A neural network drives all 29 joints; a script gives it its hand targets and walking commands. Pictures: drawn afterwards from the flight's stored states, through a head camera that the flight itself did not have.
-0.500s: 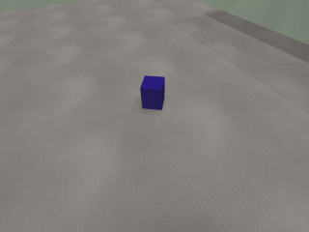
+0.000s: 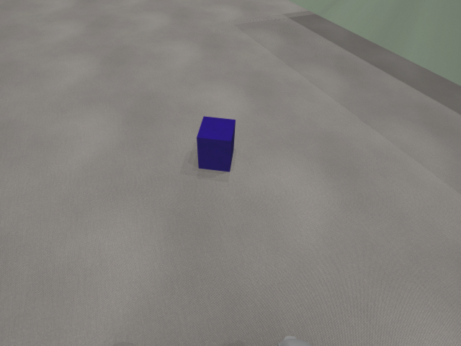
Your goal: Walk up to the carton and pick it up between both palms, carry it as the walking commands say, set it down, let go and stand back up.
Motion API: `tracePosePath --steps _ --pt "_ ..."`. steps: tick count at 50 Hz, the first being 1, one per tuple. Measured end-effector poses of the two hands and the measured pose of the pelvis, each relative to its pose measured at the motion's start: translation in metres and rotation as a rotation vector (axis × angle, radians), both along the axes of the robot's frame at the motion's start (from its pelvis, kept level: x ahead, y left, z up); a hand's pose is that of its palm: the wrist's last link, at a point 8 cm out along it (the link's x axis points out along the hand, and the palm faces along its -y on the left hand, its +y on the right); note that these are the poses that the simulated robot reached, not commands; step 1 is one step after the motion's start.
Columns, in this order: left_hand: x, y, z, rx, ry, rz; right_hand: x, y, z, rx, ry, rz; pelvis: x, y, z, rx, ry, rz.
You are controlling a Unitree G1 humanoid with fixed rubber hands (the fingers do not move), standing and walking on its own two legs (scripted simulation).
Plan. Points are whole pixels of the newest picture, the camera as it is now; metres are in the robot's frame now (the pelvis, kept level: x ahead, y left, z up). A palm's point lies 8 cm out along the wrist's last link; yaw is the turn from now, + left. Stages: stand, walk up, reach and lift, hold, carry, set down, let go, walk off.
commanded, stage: walk up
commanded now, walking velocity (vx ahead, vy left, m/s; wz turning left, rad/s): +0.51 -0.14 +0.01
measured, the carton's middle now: (216, 144) +1.39 +0.05 -0.66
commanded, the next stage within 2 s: none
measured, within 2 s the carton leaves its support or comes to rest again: neither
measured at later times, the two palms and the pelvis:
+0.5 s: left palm (139, 314) +0.24 +0.20 -0.13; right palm (355, 263) +0.34 -0.28 -0.13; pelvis +0.25 -0.04 +0.00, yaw +1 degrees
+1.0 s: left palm (165, 177) +0.62 +0.20 -0.13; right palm (336, 248) +0.38 -0.24 -0.12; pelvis +0.49 -0.02 +0.00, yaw -1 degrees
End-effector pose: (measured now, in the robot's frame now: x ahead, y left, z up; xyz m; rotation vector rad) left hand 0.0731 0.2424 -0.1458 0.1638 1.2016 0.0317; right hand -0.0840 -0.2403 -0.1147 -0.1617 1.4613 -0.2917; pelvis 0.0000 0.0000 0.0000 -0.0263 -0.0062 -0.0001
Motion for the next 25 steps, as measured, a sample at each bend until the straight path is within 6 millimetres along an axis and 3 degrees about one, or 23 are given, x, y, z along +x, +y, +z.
tracePosePath --steps 3,6,9,11,14,18,21,25 --pt "0.066 -0.02 0.002 -0.019 -0.065 -0.047 -0.002 0.001 0.0 0.009 0.061 -0.058 0.028 -0.009 -0.002 -0.003 -0.006 -0.002" --pt "0.137 -0.044 0.007 -0.032 -0.148 -0.091 0.011 -0.004 -0.006 0.025 0.108 -0.101 0.061 -0.021 -0.009 -0.005 -0.001 -0.007" --pt "0.203 -0.064 0.007 -0.007 -0.239 -0.117 0.037 -0.016 -0.024 0.049 0.149 -0.112 0.1 -0.036 -0.024 0.003 0.01 -0.002" --pt "0.231 -0.069 0.004 0.027 -0.285 -0.108 0.066 -0.028 -0.041 0.068 0.155 -0.099 0.123 -0.046 -0.036 0.019 0.02 0.001" --pt "0.234 -0.066 0.004 0.064 -0.231 -0.08 0.139 -0.044 -0.052 0.074 0.053 -0.047 0.147 -0.052 -0.033 0.008 0.014 0.002" --pt "0.21 -0.055 0.011 0.086 -0.12 0.017 0.257 -0.054 -0.046 0.084 -0.131 0.057 0.18 -0.054 -0.017 0.003 0.003 0.012" --pt "0.189 -0.049 0.014 0.086 -0.04 0.082 0.336 -0.052 -0.033 0.09 -0.231 0.136 0.207 -0.051 -0.008 0.011 0.0 0.016" --pt "0.17 -0.042 0.012 0.071 0.076 0.142 0.427 -0.04 -0.014 0.09 -0.333 0.215 0.246 -0.042 -0.001 0.016 0.0 0.014"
